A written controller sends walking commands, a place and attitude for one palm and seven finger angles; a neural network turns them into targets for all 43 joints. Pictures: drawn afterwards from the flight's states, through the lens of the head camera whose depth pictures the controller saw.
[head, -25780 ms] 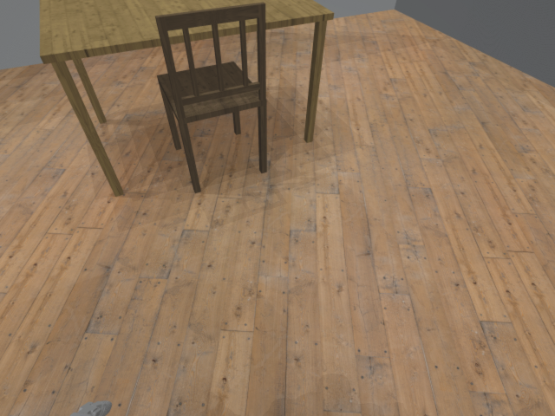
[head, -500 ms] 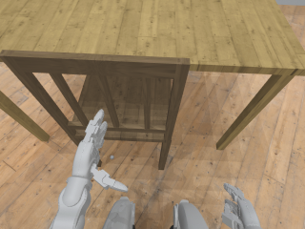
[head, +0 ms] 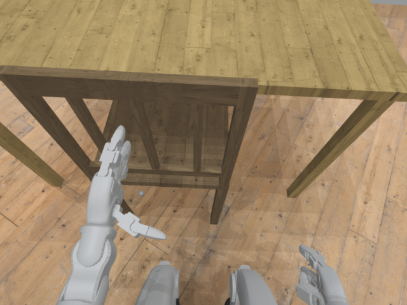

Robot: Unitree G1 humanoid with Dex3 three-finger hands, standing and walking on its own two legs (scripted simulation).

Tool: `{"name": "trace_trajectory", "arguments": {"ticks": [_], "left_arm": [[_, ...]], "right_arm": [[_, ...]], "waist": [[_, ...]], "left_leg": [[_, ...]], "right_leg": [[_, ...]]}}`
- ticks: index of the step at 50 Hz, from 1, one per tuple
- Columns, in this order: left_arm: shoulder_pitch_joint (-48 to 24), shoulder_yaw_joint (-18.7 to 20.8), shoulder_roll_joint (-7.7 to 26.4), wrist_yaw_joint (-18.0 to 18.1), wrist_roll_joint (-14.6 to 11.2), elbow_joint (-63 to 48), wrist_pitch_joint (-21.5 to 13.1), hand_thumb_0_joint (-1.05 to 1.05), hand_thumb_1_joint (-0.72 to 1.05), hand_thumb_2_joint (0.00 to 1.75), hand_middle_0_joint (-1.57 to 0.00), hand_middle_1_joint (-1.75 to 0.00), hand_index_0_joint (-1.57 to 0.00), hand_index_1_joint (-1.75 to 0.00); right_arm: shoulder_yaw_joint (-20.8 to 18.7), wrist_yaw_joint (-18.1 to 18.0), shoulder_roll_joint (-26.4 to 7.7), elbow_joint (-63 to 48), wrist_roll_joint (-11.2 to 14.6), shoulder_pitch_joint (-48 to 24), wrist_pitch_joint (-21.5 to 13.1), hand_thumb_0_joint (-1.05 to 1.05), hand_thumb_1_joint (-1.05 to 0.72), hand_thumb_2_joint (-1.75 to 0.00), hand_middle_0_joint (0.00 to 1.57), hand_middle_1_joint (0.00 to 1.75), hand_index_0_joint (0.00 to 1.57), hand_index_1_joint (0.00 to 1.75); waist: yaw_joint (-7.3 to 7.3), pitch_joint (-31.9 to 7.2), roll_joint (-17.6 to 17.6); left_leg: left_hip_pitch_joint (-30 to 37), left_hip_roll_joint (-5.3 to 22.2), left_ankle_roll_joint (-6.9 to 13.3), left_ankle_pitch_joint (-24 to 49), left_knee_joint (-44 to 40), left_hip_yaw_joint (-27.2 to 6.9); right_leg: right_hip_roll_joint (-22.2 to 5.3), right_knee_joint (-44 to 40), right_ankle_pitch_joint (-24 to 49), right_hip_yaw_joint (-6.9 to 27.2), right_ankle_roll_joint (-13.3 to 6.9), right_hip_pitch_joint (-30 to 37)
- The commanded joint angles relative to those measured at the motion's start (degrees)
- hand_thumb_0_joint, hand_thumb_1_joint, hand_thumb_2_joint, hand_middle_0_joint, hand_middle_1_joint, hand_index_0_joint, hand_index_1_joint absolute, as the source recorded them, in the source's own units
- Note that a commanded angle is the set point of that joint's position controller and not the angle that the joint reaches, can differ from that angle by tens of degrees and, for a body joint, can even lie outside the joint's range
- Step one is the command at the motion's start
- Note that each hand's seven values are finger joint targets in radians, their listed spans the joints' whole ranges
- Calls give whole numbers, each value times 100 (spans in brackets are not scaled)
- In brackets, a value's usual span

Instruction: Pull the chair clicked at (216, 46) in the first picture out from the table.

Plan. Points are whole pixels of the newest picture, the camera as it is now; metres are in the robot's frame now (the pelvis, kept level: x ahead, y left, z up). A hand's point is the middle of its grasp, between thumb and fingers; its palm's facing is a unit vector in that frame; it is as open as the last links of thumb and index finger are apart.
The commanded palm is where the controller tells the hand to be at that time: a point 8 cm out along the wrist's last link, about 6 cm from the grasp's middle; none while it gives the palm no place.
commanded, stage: aim the fingers beside a spindle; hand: left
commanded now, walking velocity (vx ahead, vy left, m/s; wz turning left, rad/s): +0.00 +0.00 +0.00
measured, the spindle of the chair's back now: (147, 139) +0.45 +0.13 +0.01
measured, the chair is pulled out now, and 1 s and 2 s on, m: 0.00 0.00 0.00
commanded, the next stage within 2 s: none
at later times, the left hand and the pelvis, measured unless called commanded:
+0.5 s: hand (152, 206) +0.30 +0.11 +0.00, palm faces -0.12 -0.99 +0.01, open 16.9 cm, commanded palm +0.29 +0.16 +0.03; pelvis +0.00 +0.00 +0.00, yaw +0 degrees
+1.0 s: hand (144, 199) +0.29 +0.11 +0.05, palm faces -0.04 -1.00 -0.03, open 16.9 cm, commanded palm +0.28 +0.18 +0.04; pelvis +0.00 +0.00 +0.01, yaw +0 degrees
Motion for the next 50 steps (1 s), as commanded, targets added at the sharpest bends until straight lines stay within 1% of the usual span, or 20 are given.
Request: {"name": "trace_trajectory", "arguments": {"ticks": [1,5,11,15,18,21,25,26,27,29,31,34,36,38,40,42,44,46,48,50], "left_arm": [[-182,-222,-197,-137,35,27,76,0,-50,30,-6,-8,-6,-8],[-414,-505,-315,-559,-147,-203,307,0,-50,30,-6,-8,-6,-8],[-1223,663,968,203,-98,-2242,-619,0,-50,30,-6,-8,-6,-8],[-660,316,398,394,84,-1192,-572,0,-50,30,-6,-8,-6,-8],[-190,-373,-268,-64,137,131,2,0,-50,30,-6,-8,-6,-8],[-425,-825,-628,-538,-18,331,383,0,-50,30,-6,-8,-6,-8],[-1149,1,299,-337,-175,-1281,-59,0,-50,30,-6,-8,-6,-8],[-1304,387,742,-125,-158,-1846,-300,0,-50,30,-6,-8,-6,-8],[-1318,524,846,68,-149,-2354,-507,0,-50,30,-6,-8,-6,-8],[-933,689,866,412,-81,-2406,-766,0,-50,30,-6,-8,-6,-8],[-652,688,801,550,38,-1850,-747,0,-50,30,-6,-8,-6,-8],[-257,-70,-10,156,137,-17,-233,0,-50,30,-6,-8,-6,-8],[-227,-516,-442,-327,54,754,173,0,-50,30,-6,-8,-6,-8],[-461,-639,-471,-705,-110,717,385,0,-50,30,-6,-8,-6,-8],[-762,-411,-192,-805,-262,20,293,0,-50,30,-6,-8,-6,-8],[-1208,62,387,-585,-338,-1419,-125,0,-50,30,-6,-8,-6,-8],[-1149,570,864,-130,-362,-2530,-592,0,-50,30,-6,-8,-6,-8],[-621,991,1246,351,-226,-2744,-844,0,-50,30,-6,-8,-6,-8],[-377,763,841,536,-67,-1978,-804,0,-50,30,-6,-8,-6,-8],[-13,387,376,368,75,-576,-496,0,-50,30,-6,-8,-6,-8]], "right_arm": [[-275,48,-825,-765,45,38,-91,0,-90,-90,20,30,20,30],[-310,-4,-892,-970,150,28,-34,0,-90,-90,20,30,20,30],[-283,-138,-730,-855,-26,38,-207,0,-90,-90,20,30,20,30],[-235,-12,-683,-690,-52,-9,-163,0,-90,-90,20,30,20,30],[-255,71,-816,-735,35,14,-31,0,-90,-90,20,30,20,30],[-279,41,-893,-900,186,15,30,0,-90,-90,20,30,20,30],[-325,-99,-822,-1004,92,-20,-53,0,-90,-90,20,30,20,30],[-309,-134,-793,-975,44,-21,-95,0,-90,-90,20,30,20,30],[-292,-136,-711,-968,-1,-13,-134,0,-90,-90,20,30,20,30],[-246,-131,-584,-835,-40,13,-181,0,-90,-90,20,30,20,30],[-239,-75,-605,-746,-59,14,-161,0,-90,-90,20,30,20,30],[-230,45,-752,-654,-1,-33,-58,0,-90,-90,20,30,20,30],[-236,55,-862,-703,125,-11,-5,0,-90,-90,20,30,20,30],[-270,-2,-949,-830,242,19,8,0,-90,-90,20,30,20,30],[-316,-74,-932,-933,208,0,-37,0,-90,-90,20,30,20,30],[-339,-138,-851,-1017,119,-46,-127,0,-90,-90,20,30,20,30],[-306,-167,-688,-921,39,29,-253,0,-90,-90,20,30,20,30],[-262,-175,-613,-795,-29,147,-286,0,-90,-90,20,30,20,30],[-235,-91,-571,-711,-39,39,-243,0,-90,-90,20,30,20,30],[-239,18,-669,-609,-25,11,-170,0,-90,-90,20,30,20,30]], "waist": [[-193,-1498,-256],[-203,-1591,-492],[131,-2559,403],[-28,-1948,270],[-223,-1293,-264],[-301,-1250,-518],[-25,-2303,-186],[97,-2509,138],[197,-2877,450],[229,-2697,550],[113,-2349,378],[-262,-1155,-257],[-352,-869,-653],[-303,-1070,-656],[-224,-1660,-522],[30,-2553,12],[240,-3053,526],[303,-2921,548],[100,-2262,272],[-139,-1421,-117]], "left_leg": [[1288,-58,94,1583,-1063,-92],[1214,-96,130,1334,-1074,-82],[2059,-46,63,2325,-1032,-149],[1813,-34,34,2132,-1051,-168],[1222,-57,66,1439,-1087,-120],[1186,-93,124,1140,-1134,-123],[1564,-98,141,1720,-999,-84],[1745,-88,112,1989,-987,-92],[2078,-100,94,2267,-1026,-75],[2238,-77,27,2602,-1083,-86],[1983,-59,38,2521,-1059,-111],[1086,-70,73,1273,-1016,-68],[815,-117,117,865,-1032,-46],[881,-157,137,800,-1050,-30],[1072,-144,166,1089,-968,-41],[1584,-120,158,1748,-954,-22],[2225,-96,94,2503,-1036,-25],[2279,-73,35,2850,-1096,-57],[1893,-67,45,2554,-1066,-59],[1220,-74,58,1754,-979,-29]], "right_leg": [[139,-1080,1581,-31,-114,904],[102,-1212,1474,24,-99,1099],[121,-869,1896,55,-157,1111],[133,-908,1749,-15,-142,893],[143,-1097,1438,-54,-122,811],[118,-1266,1246,-12,-126,903],[74,-1079,1733,100,-119,1270],[86,-960,1873,101,-143,1303],[89,-939,1998,137,-158,1355],[112,-871,2125,94,-176,1259],[128,-896,2114,66,-158,1223],[152,-1154,1329,19,-94,808],[139,-1360,1011,104,-106,848],[98,-1460,931,170,-110,1026],[67,-1333,1249,168,-95,1174],[53,-1118,1833,205,-122,1449],[74,-985,2272,179,-162,1573],[126,-894,2426,115,-181,1507],[126,-929,2305,92,-142,1370],[139,-1058,1815,67,-94,1077]]}}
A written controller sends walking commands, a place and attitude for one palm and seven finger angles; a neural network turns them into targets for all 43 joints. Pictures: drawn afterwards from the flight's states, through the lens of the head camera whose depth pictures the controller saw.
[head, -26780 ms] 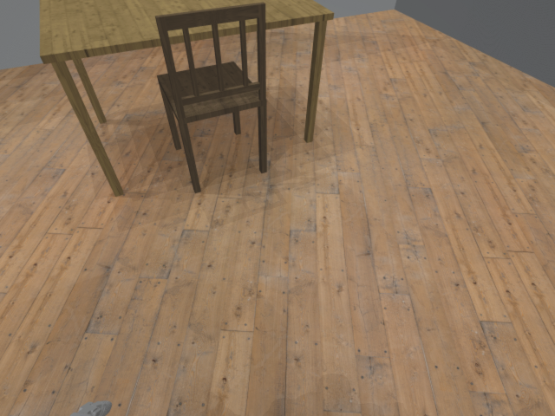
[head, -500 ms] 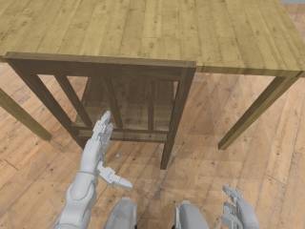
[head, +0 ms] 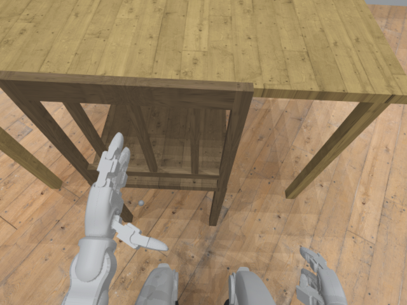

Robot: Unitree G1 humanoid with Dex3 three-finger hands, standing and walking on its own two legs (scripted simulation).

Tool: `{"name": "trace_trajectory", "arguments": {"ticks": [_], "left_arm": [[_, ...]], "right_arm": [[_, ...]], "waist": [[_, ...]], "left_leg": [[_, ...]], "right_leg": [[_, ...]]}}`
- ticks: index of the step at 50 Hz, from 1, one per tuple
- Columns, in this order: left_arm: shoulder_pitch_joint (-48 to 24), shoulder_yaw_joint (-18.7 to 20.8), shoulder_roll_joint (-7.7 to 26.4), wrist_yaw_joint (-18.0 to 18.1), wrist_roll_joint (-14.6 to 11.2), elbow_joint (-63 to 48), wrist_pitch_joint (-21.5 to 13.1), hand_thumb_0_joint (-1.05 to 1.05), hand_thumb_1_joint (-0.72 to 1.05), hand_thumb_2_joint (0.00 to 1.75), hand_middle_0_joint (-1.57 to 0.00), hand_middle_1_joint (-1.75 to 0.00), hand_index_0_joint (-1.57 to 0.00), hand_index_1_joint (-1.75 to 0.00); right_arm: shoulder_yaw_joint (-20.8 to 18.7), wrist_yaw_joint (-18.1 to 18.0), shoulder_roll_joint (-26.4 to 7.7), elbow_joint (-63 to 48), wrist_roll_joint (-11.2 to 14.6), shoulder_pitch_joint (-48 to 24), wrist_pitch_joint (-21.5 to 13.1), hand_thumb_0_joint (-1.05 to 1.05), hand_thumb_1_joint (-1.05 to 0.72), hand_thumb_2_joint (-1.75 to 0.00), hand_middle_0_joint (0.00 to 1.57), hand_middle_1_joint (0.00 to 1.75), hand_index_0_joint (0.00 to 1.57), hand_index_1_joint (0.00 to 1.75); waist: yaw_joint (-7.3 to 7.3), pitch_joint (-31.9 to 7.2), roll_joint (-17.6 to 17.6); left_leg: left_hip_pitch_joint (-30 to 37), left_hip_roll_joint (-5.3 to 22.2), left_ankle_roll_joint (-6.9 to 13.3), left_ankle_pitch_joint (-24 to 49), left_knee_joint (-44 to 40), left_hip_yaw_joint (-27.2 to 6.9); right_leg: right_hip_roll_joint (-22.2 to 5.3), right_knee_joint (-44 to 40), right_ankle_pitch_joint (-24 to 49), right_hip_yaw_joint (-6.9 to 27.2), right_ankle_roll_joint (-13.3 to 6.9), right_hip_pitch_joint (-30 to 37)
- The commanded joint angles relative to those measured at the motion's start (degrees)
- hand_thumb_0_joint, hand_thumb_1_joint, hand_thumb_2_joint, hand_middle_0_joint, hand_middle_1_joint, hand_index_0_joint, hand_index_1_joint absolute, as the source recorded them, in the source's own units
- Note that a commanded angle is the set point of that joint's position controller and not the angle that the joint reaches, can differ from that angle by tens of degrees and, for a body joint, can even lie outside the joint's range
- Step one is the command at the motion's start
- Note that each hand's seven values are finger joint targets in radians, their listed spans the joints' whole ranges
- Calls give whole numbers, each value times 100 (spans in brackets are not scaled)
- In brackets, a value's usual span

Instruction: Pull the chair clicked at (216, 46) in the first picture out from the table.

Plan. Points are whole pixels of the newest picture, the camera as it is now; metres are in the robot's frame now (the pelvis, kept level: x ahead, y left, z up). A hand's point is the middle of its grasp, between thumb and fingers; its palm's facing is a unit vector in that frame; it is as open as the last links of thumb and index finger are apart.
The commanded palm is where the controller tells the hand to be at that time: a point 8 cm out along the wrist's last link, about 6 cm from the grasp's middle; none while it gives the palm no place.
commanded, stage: aim the fingers beside a spindle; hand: left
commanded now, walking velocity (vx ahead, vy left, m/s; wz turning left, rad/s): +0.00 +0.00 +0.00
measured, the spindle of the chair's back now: (145, 142) +0.44 +0.14 +0.00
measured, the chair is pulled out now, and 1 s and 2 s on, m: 0.00 0.00 0.00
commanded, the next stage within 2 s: push the fingers through the gap in 1.36 s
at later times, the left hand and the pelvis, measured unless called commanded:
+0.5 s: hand (140, 206) +0.30 +0.13 +0.00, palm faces -0.07 -1.00 -0.02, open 16.9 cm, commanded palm +0.28 +0.17 +0.02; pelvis -0.01 +0.00 +0.00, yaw +1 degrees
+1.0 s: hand (150, 207) +0.28 +0.10 +0.04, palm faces -0.08 -1.00 +0.00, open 16.9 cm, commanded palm +0.28 +0.18 +0.03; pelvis +0.00 +0.00 +0.00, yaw +0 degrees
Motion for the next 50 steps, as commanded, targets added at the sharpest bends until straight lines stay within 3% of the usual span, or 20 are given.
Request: {"name": "trace_trajectory", "arguments": {"ticks": [1,3,6,10,12,16,19,23,26,27,28,31,34,36,40,41,43,45,46,50], "left_arm": [[-237,348,160,24,132,667,-97,0,-50,30,-6,-8,-6,-8],[-487,-255,-295,-507,51,1120,300,0,-50,30,-6,-8,-6,-8],[-842,-578,-531,-1064,-289,767,510,0,-50,30,-6,-8,-6,-8],[-1701,433,719,-600,-400,-1935,-321,0,-50,30,-6,-8,-6,-8],[-1288,794,1046,-47,-301,-2629,-673,0,-50,30,-6,-8,-6,-8],[-844,892,822,398,72,-803,-528,0,-50,30,-6,-8,-6,-8],[-647,-60,-123,-164,205,1113,184,0,-50,30,-6,-8,-6,-8],[-1151,-552,-479,-981,-193,962,654,0,-50,30,-6,-8,-6,-8],[-1896,246,495,-771,-385,-1037,65,0,-50,30,-6,-8,-6,-8],[-1932,533,834,-555,-388,-1962,-218,0,-50,30,-6,-8,-6,-8],[-1597,602,854,-296,-371,-2366,-430,0,-50,30,-6,-8,-6,-8],[-906,1019,1130,406,-141,-2261,-653,0,-50,30,-6,-8,-6,-8],[-742,316,255,377,240,-6,-224,0,-50,30,-6,-8,-6,-8],[-505,-110,-220,-49,259,1241,239,0,-50,30,-6,-8,-6,-8],[-1042,-654,-594,-881,-115,1025,668,0,-50,30,-6,-8,-6,-8],[-1332,-535,-445,-908,-215,532,544,0,-50,30,-6,-8,-6,-8],[-1757,68,315,-688,-315,-1156,41,0,-50,30,-6,-8,-6,-8],[-1567,530,794,-191,-309,-2453,-498,0,-50,30,-6,-8,-6,-8],[-1358,877,1179,118,-229,-2687,-644,0,-50,30,-6,-8,-6,-8],[-903,600,569,552,178,-812,-487,0,-50,30,-6,-8,-6,-8]], "right_arm": [[-212,111,-787,-566,-2,-63,-114,0,-90,-90,20,30,20,30],[-209,127,-946,-710,144,-128,-36,0,-90,-90,20,30,20,30],[-257,39,-1000,-922,272,-98,-88,0,-90,-90,20,30,20,30],[-307,-121,-837,-974,77,-89,-293,0,-90,-90,20,30,20,30],[-237,-144,-695,-832,-17,19,-373,0,-90,-90,20,30,20,30],[-197,-5,-690,-595,-42,-65,-250,0,-90,-90,20,30,20,30],[-173,122,-886,-626,67,-151,-60,0,-90,-90,20,30,20,30],[-230,28,-1034,-906,270,-91,-29,0,-90,-90,20,30,20,30],[-283,-101,-935,-989,130,-114,-169,0,-90,-90,20,30,20,30],[-285,-121,-867,-1003,75,-99,-237,0,-90,-90,20,30,20,30],[-246,-133,-736,-935,46,-10,-309,0,-90,-90,20,30,20,30],[-195,-89,-648,-736,-50,75,-321,0,-90,-90,20,30,20,30],[-170,86,-749,-570,-48,-47,-168,0,-90,-90,20,30,20,30],[-184,145,-872,-586,48,-88,-62,0,-90,-90,20,30,20,30],[-237,50,-1024,-902,264,-72,-22,0,-90,-90,20,30,20,30],[-255,18,-994,-944,227,-85,-53,0,-90,-90,20,30,20,30],[-302,-65,-899,-1024,118,-123,-155,0,-90,-90,20,30,20,30],[-256,-104,-734,-934,29,12,-299,0,-90,-90,20,30,20,30],[-232,-125,-711,-836,-16,83,-322,0,-90,-90,20,30,20,30],[-182,30,-672,-607,-58,-41,-209,0,-90,-90,20,30,20,30]], "waist": [[-227,-1066,-418],[-308,-835,-615],[-295,-1201,-626],[133,-2926,424],[271,-3078,771],[-24,-1795,72],[-290,-744,-451],[-277,-1307,-468],[-27,-2533,7],[215,-3171,581],[259,-3281,741],[260,-2730,658],[-258,-1232,-124],[-353,-618,-655],[-267,-1246,-522],[-260,-1549,-419],[42,-2714,186],[290,-3286,730],[331,-3194,816],[-111,-1801,107]], "left_leg": [[739,-107,112,1410,-794,-49],[552,-154,134,854,-839,-27],[783,-177,187,898,-862,-62],[1843,-115,159,2145,-818,-99],[2275,-114,84,2709,-926,-108],[1286,-89,99,2018,-814,-123],[543,-142,106,723,-856,-100],[826,-184,187,749,-891,-86],[1386,-120,188,1605,-763,-108],[1916,-124,149,2137,-856,-109],[2355,-101,98,2626,-928,-107],[2207,-64,14,2975,-1005,-179],[1092,-60,73,1629,-846,-181],[556,-117,119,879,-854,-117],[851,-183,173,803,-956,-111],[976,-154,185,1026,-873,-130],[1597,-125,169,1822,-825,-110],[2413,-97,73,2768,-945,-122],[2462,-77,20,2957,-979,-163],[1497,-65,68,2217,-826,-162]], "right_leg": [[127,-1059,1593,41,-60,866],[104,-1228,1072,89,-59,760],[53,-1348,1059,148,-76,995],[29,-909,2007,129,-120,1355],[84,-810,2217,86,-163,1252],[127,-848,1830,27,-94,958],[126,-1120,788,-11,-71,495],[60,-1337,834,107,-91,879],[46,-987,1640,110,-95,1215],[46,-903,1953,143,-140,1386],[62,-855,2169,76,-157,1307],[114,-767,2272,-12,-165,1137],[129,-897,1512,-95,-62,581],[137,-1146,990,-40,-65,487],[69,-1299,907,34,-100,875],[61,-1181,1131,35,-94,889],[28,-963,1787,99,-112,1226],[55,-819,2260,65,-164,1314],[96,-758,2265,20,-177,1190],[121,-820,1970,-23,-82,843]]}}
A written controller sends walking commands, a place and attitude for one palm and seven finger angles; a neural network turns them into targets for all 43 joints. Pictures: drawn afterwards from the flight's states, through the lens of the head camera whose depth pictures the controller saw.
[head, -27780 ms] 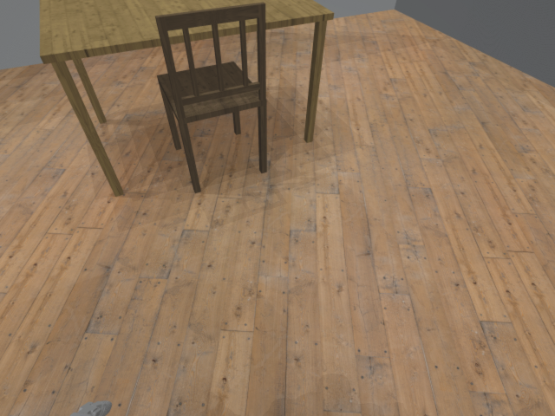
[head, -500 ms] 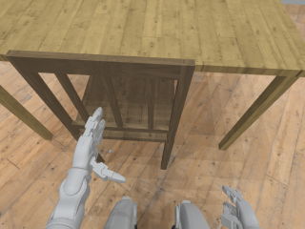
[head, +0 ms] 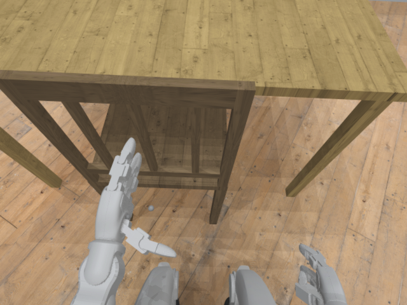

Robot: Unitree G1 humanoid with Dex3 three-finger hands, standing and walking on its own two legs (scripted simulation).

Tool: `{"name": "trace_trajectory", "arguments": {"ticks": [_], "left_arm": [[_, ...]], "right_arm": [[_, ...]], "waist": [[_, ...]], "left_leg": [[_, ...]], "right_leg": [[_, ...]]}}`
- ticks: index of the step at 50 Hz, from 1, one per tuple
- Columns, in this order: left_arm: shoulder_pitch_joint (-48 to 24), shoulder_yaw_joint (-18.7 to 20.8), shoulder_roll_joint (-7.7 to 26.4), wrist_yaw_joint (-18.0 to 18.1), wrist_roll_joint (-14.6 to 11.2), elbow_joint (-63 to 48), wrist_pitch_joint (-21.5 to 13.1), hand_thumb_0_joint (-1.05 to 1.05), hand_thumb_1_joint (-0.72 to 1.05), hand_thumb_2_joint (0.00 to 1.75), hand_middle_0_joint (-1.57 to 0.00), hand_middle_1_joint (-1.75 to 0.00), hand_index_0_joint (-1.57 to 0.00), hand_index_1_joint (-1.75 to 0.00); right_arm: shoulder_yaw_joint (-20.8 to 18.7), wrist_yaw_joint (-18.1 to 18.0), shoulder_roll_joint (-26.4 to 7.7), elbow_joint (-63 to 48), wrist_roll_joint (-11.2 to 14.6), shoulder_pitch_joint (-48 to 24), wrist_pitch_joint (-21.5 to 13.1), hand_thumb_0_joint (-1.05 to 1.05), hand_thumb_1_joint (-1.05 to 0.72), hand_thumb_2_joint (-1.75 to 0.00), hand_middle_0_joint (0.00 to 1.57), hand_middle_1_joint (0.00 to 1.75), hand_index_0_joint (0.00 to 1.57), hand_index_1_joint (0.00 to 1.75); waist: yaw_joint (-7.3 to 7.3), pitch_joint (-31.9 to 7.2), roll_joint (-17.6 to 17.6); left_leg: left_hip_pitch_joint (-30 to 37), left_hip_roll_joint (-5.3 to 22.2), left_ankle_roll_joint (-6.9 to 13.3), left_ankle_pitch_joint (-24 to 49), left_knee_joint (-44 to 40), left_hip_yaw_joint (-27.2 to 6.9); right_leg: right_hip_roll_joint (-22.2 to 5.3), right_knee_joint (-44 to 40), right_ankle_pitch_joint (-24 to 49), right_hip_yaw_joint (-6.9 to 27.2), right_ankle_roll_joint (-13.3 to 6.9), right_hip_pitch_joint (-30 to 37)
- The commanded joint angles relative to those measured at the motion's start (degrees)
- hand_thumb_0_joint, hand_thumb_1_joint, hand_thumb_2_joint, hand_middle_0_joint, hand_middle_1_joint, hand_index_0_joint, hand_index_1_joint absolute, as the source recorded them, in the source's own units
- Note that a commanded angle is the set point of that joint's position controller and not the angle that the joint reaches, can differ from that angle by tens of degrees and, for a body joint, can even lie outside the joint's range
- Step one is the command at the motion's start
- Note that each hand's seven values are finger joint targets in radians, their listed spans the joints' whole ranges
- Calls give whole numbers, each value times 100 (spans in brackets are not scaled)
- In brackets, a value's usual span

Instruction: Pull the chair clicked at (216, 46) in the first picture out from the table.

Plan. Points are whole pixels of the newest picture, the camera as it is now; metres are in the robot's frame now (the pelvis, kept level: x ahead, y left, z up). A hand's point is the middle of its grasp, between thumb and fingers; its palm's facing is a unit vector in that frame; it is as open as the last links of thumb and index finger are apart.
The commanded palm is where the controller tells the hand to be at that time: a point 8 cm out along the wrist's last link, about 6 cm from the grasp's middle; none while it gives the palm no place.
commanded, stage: aim the fingers beside a spindle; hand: left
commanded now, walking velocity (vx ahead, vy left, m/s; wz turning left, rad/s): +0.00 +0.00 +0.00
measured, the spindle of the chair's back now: (145, 141) +0.44 +0.14 +0.00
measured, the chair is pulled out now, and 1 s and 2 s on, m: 0.00 0.00 0.00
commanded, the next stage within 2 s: push the fingers through the gap in 0.36 s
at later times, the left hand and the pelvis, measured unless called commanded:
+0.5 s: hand (137, 199) +0.31 +0.13 +0.02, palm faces -0.03 -1.00 -0.06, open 16.9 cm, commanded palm +0.28 +0.17 +0.02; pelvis +0.00 -0.01 +0.00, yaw +1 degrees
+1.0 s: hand (148, 183) +0.34 +0.11 +0.03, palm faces -0.06 -1.00 -0.02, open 17.0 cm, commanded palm +0.33 +0.17 +0.02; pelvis -0.01 +0.00 +0.00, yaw +0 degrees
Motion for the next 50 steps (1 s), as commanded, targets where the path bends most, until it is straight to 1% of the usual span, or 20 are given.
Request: {"name": "trace_trajectory", "arguments": {"ticks": [1,3,6,9,12,14,16,19,21,23,25,27,29,31,33,36,38,41,45,50], "left_arm": [[-792,689,411,426,268,128,-423,0,-50,30,-6,-8,-6,-8],[-884,81,-158,-24,306,1246,49,0,-50,30,-6,-8,-6,-8],[-1277,-318,-516,-729,-27,1396,510,0,-50,30,-6,-8,-6,-8],[-1738,151,78,-846,-269,28,201,0,-50,30,-6,-8,-6,-8],[-1901,1095,1117,-208,-344,-2263,-594,0,-50,30,-6,-8,-6,-8],[-1210,1355,1219,257,-254,-2329,-820,0,-50,30,-6,-8,-6,-8],[-1171,1380,1168,502,-50,-1536,-769,0,-50,30,-6,-8,-6,-8],[-607,579,217,137,184,754,-210,0,-50,30,-6,-8,-6,-8],[-557,-25,-330,-429,99,1352,220,0,-50,30,-6,-8,-6,-8],[-792,-264,-483,-896,-170,1235,469,0,-50,30,-6,-8,-6,-8],[-1306,54,-36,-1049,-343,434,353,0,-50,30,-6,-8,-6,-8],[-2194,656,700,-805,-400,-1025,-142,0,-50,30,-6,-8,-6,-8],[-2186,1169,1076,-335,-380,-1596,-676,0,-50,30,-6,-8,-6,-8],[-2117,1455,1283,123,-229,-1501,-988,0,-50,30,-6,-8,-6,-8],[-2119,1122,808,317,-57,-653,-1047,0,-50,30,-6,-8,-6,-8],[-1727,568,251,63,221,1165,-472,0,-50,30,-6,-8,-6,-8],[-2078,201,61,-322,216,1443,24,0,-50,30,-6,-8,-6,-8],[-2505,222,110,-696,-89,894,464,0,-50,30,-6,-8,-6,-8],[-3312,966,767,-334,-393,-600,-45,0,-50,30,-6,-8,-6,-8],[-3332,814,520,14,35,938,-438,0,-50,30,-6,-8,-6,-8]], "right_arm": [[-190,98,-742,-493,-56,1,-103,0,-90,-90,20,30,20,30],[-185,168,-895,-538,49,-73,22,0,-90,-90,20,30,20,30],[-226,86,-1019,-752,252,-60,41,0,-90,-90,20,30,20,30],[-287,-16,-976,-917,160,-92,-7,0,-90,-90,20,30,20,30],[-268,-101,-766,-881,18,10,-186,0,-90,-90,20,30,20,30],[-204,-89,-624,-745,-24,81,-231,0,-90,-90,20,30,20,30],[-198,-27,-641,-605,-52,52,-185,0,-90,-90,20,30,20,30],[-207,125,-797,-489,-22,-18,-40,0,-90,-90,20,30,20,30],[-223,158,-938,-611,133,-75,30,0,-90,-90,20,30,20,30],[-263,110,-1019,-767,259,-25,32,0,-90,-90,20,30,20,30],[-299,6,-1036,-854,210,-22,-2,0,-90,-90,20,30,20,30],[-321,-94,-951,-858,97,-51,-100,0,-90,-90,20,30,20,30],[-277,-133,-782,-686,0,20,-240,0,-90,-90,20,30,20,30],[-236,-113,-723,-474,-93,64,-292,0,-90,-90,20,30,20,30],[-221,-8,-710,-349,-113,-71,-275,0,-90,-90,20,30,20,30],[-238,146,-871,-339,-80,-57,-101,0,-90,-90,20,30,20,30],[-252,163,-1008,-476,43,-48,60,0,-90,-90,20,30,20,30],[-295,65,-1070,-737,145,26,159,0,-90,-90,20,30,20,30],[-259,-99,-926,-670,77,25,36,0,-90,-90,20,30,20,30],[-226,6,-898,-226,-55,145,-16,0,-90,-90,20,30,20,30]], "waist": [[-228,-1327,-197],[-359,-734,-623],[-332,-1011,-732],[-86,-2128,-205],[348,-3426,737],[373,-3147,726],[133,-2469,321],[-257,-1134,-419],[-305,-850,-673],[-276,-1107,-685],[-230,-1732,-497],[-41,-2624,53],[126,-2906,365],[126,-2688,458],[-87,-2157,330],[-275,-1422,-45],[-291,-1484,-51],[-229,-2164,-38],[-59,-2921,165],[-350,-1799,-200]], "left_leg": [[1149,-49,73,1826,-820,-173],[622,-102,88,873,-839,-141],[757,-168,163,698,-911,-77],[1142,-141,164,1354,-791,-92],[2230,-110,92,2648,-877,-63],[2329,-95,30,3042,-965,-69],[1764,-73,64,2733,-869,-108],[750,-95,79,1423,-745,-64],[618,-133,121,1062,-829,-28],[786,-171,145,981,-892,-38],[975,-151,180,1253,-811,-73],[1444,-121,182,1854,-734,-70],[1812,-100,124,2457,-717,-67],[1662,-89,76,2539,-662,-120],[1342,-88,59,2189,-550,-166],[713,-110,88,1284,-563,-116],[768,-122,102,976,-723,-94],[1214,-112,138,1287,-880,-113],[1778,-84,125,2032,-868,-156],[987,-75,116,1413,-659,-177]], "right_leg": [[148,-917,1734,-72,-95,755],[142,-1100,1003,-69,-81,527],[99,-1418,790,119,-105,895],[51,-1085,1481,85,-115,1161],[71,-835,2380,129,-176,1558],[104,-794,2591,76,-192,1540],[117,-807,2510,57,-144,1402],[141,-1010,1659,10,-58,883],[129,-1234,1348,74,-88,871],[84,-1381,1250,118,-94,1106],[56,-1262,1553,127,-76,1270],[46,-1018,2054,164,-97,1431],[84,-818,2358,130,-135,1376],[134,-659,2229,63,-158,1078],[130,-595,1902,9,-126,664],[126,-796,1271,-10,-116,411],[111,-953,1057,11,-138,536],[103,-1080,1387,32,-137,997],[102,-991,1934,65,-99,1320],[142,-894,1355,-4,-72,581]]}}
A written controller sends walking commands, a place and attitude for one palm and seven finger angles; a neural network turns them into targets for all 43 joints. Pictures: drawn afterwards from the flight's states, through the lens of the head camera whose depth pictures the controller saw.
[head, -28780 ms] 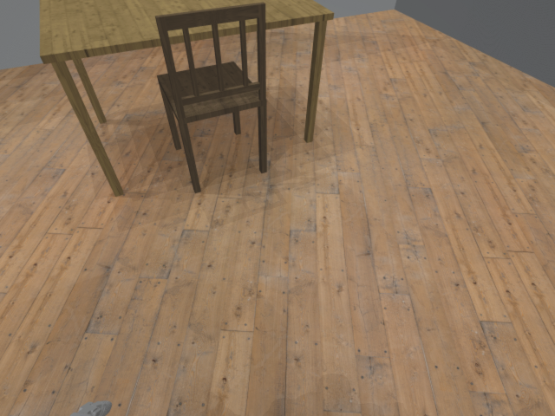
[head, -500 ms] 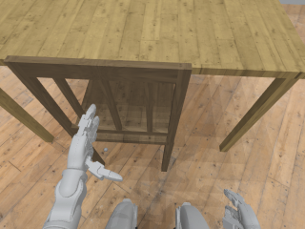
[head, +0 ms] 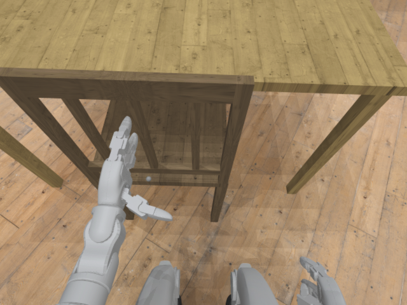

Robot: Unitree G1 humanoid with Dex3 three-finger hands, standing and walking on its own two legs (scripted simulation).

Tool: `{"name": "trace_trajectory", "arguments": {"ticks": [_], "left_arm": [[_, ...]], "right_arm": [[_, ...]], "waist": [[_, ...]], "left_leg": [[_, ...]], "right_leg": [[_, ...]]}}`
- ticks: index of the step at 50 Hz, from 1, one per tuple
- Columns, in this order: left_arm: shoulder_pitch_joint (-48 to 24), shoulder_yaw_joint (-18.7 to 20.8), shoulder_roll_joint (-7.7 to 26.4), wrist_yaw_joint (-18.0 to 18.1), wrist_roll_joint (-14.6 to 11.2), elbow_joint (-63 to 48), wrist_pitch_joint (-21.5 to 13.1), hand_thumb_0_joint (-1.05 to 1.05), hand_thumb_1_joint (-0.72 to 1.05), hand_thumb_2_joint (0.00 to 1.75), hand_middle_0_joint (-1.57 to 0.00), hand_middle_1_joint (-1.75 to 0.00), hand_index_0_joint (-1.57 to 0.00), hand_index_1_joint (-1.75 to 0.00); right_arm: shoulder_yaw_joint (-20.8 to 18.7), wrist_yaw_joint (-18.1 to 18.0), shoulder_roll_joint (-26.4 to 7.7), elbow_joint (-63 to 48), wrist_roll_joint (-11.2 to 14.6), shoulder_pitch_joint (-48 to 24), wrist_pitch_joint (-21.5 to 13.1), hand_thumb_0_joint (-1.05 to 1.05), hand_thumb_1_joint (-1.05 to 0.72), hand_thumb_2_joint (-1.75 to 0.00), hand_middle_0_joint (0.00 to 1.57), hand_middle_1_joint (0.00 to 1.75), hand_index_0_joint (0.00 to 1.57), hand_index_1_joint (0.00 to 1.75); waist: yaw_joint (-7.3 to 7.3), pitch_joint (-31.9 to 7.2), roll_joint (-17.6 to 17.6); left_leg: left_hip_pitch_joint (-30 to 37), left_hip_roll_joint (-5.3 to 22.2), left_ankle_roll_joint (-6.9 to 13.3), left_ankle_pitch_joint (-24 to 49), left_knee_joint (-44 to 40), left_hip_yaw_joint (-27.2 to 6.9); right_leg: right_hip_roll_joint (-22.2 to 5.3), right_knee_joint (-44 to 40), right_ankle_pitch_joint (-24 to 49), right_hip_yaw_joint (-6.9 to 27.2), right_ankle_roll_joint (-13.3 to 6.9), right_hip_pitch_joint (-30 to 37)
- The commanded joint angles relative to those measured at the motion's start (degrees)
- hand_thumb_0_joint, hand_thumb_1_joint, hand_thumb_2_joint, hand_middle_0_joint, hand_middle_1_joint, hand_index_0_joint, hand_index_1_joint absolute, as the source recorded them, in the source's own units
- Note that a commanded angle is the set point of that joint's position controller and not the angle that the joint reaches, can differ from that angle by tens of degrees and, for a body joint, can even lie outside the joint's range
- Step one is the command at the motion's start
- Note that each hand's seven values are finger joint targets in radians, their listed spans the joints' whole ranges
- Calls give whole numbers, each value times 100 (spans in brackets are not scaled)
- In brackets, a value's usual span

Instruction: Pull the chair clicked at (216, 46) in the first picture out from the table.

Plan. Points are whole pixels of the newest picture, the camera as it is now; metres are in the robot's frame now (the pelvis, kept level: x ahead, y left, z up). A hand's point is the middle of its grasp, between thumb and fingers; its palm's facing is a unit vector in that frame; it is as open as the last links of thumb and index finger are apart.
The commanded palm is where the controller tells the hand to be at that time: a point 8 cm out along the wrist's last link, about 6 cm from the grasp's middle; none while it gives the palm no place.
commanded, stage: push the fingers through the gap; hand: left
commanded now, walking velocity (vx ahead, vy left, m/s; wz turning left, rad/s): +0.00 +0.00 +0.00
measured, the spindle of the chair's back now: (145, 138) +0.45 +0.13 +0.00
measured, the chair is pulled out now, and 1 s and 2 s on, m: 0.00 0.00 0.00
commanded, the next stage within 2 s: hook a spindle and tug to test in 1.06 s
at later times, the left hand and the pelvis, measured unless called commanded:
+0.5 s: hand (155, 154) +0.41 +0.10 +0.01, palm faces -0.08 -1.00 -0.04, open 16.9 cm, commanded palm +0.38 +0.16 +0.02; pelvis +0.00 +0.01 +0.00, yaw +0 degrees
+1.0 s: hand (151, 148) +0.41 +0.11 +0.03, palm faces -0.03 -1.00 -0.04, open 16.9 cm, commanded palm +0.40 +0.16 +0.02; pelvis +0.00 +0.00 +0.00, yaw -1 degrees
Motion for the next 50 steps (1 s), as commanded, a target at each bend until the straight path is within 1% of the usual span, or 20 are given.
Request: {"name": "trace_trajectory", "arguments": {"ticks": [1,3,7,9,12,15,18,20,23,25,27,31,32,33,35,37,43,46,49,50], "left_arm": [[-1600,285,466,161,247,-168,-636,0,-50,30,-6,-8,-6,-8],[-1653,222,378,39,290,336,-452,0,-50,30,-6,-8,-6,-8],[-2026,390,493,-138,126,173,-189,0,-50,30,-6,-8,-6,-8],[-2446,635,783,-84,2,-579,-362,0,-50,30,-6,-8,-6,-8],[-2734,660,841,98,-43,-1153,-705,0,-50,30,-6,-8,-6,-8],[-2749,403,577,223,110,-570,-819,0,-50,30,-6,-8,-6,-8],[-2794,278,401,178,296,573,-625,0,-50,30,-6,-8,-6,-8],[-2760,294,326,83,314,1183,-407,0,-50,30,-6,-8,-6,-8],[-3014,476,444,16,225,957,-345,0,-50,30,-6,-8,-6,-8],[-3167,719,666,79,115,351,-495,0,-50,30,-6,-8,-6,-8],[-3257,833,803,194,69,-140,-697,0,-50,30,-6,-8,-6,-8],[-3386,858,920,350,278,258,-924,0,-50,30,-6,-8,-6,-8],[-3402,635,673,330,356,622,-887,0,-50,30,-6,-8,-6,-8],[-3537,686,701,319,381,995,-836,0,-50,30,-6,-8,-6,-8],[-3527,634,600,207,397,1531,-723,0,-50,30,-6,-8,-6,-8],[-3519,650,531,88,310,1690,-632,0,-50,30,-6,-8,-6,-8],[-3724,999,960,0,62,589,-896,0,-50,30,-6,-8,-6,-8],[-3730,1141,1185,89,140,498,-1049,0,-50,30,-6,-8,-6,-8],[-3935,848,861,102,285,1146,-981,0,-50,30,-6,-8,-6,-8],[-3895,862,851,90,282,1302,-943,0,-50,30,-6,-8,-6,-8]], "right_arm": [[-326,-3,-827,-462,-71,93,-194,0,-90,-90,20,30,20,30],[-337,49,-893,-495,-47,103,-106,0,-90,-90,20,30,20,30],[-361,51,-927,-658,3,138,33,0,-90,-90,20,30,20,30],[-378,8,-904,-687,-5,149,9,0,-90,-90,20,30,20,30],[-378,-19,-849,-609,-43,210,-61,0,-90,-90,20,30,20,30],[-385,12,-856,-377,-87,273,-88,0,-90,-90,20,30,20,30],[-396,55,-916,-242,-92,364,-7,0,-90,-90,20,30,20,30],[-400,80,-959,-262,-56,403,77,0,-90,-90,20,30,20,30],[-416,93,-963,-380,-45,414,142,0,-90,-90,20,30,20,30],[-423,90,-919,-462,-62,415,141,0,-90,-90,20,30,20,30],[-419,94,-876,-491,-88,451,125,0,-90,-90,20,30,20,30],[-400,96,-846,-293,-130,512,109,0,-90,-90,20,30,20,30],[-391,118,-834,-258,-133,511,129,0,-90,-90,20,30,20,30],[-395,116,-862,-185,-124,522,154,0,-90,-90,20,30,20,30],[-392,120,-905,-173,-104,549,188,0,-90,-90,20,30,20,30],[-393,127,-926,-223,-83,543,203,0,-90,-90,20,30,20,30],[-413,97,-884,-344,-86,541,185,0,-90,-90,20,30,20,30],[-411,73,-870,-294,-100,541,163,0,-90,-90,20,30,20,30],[-403,83,-872,-161,-103,551,177,0,-90,-90,20,30,20,30],[-403,84,-894,-153,-100,561,180,0,-90,-90,20,30,20,30]], "waist": [[-304,-1536,-384],[-266,-1462,-275],[-139,-2090,108],[-76,-2678,263],[-119,-3074,347],[-348,-2548,92],[-497,-1879,-204],[-473,-1616,-303],[-296,-2204,96],[-164,-2811,270],[-136,-3212,337],[-328,-2666,-102],[-423,-2366,-103],[-508,-2074,-266],[-510,-1760,-307],[-447,-1891,-193],[-224,-3067,241],[-285,-2926,-25],[-484,-2210,-111],[-464,-2136,-120]], "left_leg": [[1086,-76,84,1153,-739,-128],[1024,-107,60,934,-831,-101],[1447,-117,56,1308,-936,-47],[1828,-79,43,1799,-903,-66],[2294,-23,7,2372,-880,-173],[2038,4,16,2162,-805,-196],[1516,-19,38,1602,-819,-185],[1305,-53,47,1301,-906,-147],[1717,-65,17,1686,-955,-129],[2101,-48,-11,2241,-934,-118],[2385,-27,-22,2643,-898,-140],[1805,-31,32,2273,-804,-115],[1651,-42,34,2022,-814,-91],[1418,-45,52,1743,-793,-70],[1148,-83,56,1289,-861,-50],[1218,-111,64,1305,-893,-13],[1874,-93,31,2191,-848,3],[1655,-75,56,2105,-794,-2],[1298,-82,65,1548,-786,5],[1228,-96,68,1413,-804,-1]], "right_leg": [[158,-938,1088,5,-123,674],[139,-968,921,-1,-154,646],[134,-1008,1267,34,-189,939],[135,-937,1695,82,-176,1165],[158,-823,2034,41,-159,1147],[162,-842,1861,-10,-126,840],[171,-901,1461,-57,-121,565],[175,-999,1237,-68,-144,553],[161,-943,1494,-52,-189,692],[162,-870,1950,-16,-194,981],[179,-823,2255,9,-174,1135],[195,-825,2186,55,-126,1149],[196,-869,1988,42,-117,987],[194,-925,1795,42,-106,870],[201,-1021,1390,41,-124,781],[197,-1056,1398,50,-151,843],[183,-920,2223,135,-152,1387],[190,-888,2249,160,-120,1425],[192,-968,1717,125,-95,1002],[197,-1000,1563,124,-108,977]]}}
